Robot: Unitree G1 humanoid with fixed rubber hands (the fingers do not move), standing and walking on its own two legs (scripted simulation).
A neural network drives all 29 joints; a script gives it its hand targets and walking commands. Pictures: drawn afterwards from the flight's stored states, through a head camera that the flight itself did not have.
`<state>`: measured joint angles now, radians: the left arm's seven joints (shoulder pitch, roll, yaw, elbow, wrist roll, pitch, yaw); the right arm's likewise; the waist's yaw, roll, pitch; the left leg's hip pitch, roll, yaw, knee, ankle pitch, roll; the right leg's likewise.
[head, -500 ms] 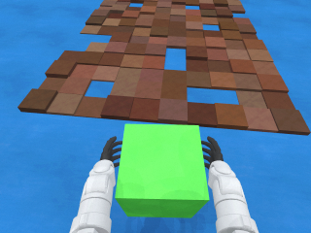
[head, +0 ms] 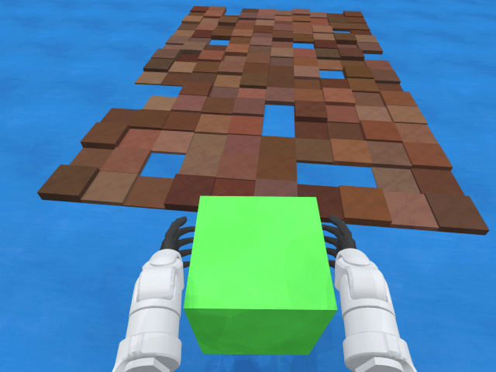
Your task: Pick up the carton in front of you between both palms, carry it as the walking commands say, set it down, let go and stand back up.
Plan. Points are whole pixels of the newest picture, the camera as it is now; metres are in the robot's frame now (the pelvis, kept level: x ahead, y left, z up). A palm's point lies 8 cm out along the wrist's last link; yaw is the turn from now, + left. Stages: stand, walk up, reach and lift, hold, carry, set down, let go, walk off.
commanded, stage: reach and lift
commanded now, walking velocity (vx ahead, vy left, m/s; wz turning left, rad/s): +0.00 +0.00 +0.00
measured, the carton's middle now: (256, 279) +0.30 +0.00 -0.05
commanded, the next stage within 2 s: hold in 0.66 s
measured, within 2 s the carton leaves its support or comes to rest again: neither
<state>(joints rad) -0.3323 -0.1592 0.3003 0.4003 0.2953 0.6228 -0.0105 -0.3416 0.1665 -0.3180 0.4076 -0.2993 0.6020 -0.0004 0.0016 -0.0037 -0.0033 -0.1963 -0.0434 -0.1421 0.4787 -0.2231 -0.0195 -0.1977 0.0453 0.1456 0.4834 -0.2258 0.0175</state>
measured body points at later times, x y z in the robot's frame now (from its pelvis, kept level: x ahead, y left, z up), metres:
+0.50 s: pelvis +0.02 +0.00 +0.01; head -0.01 +0.00 +0.46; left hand +0.32 +0.15 +0.03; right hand +0.32 -0.15 +0.03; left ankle +0.03 +0.13 -0.74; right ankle +0.03 -0.13 -0.74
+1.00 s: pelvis +0.01 +0.00 +0.01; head -0.04 +0.00 +0.45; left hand +0.31 +0.15 +0.05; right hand +0.31 -0.15 +0.05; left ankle +0.03 +0.13 -0.74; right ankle +0.03 -0.13 -0.74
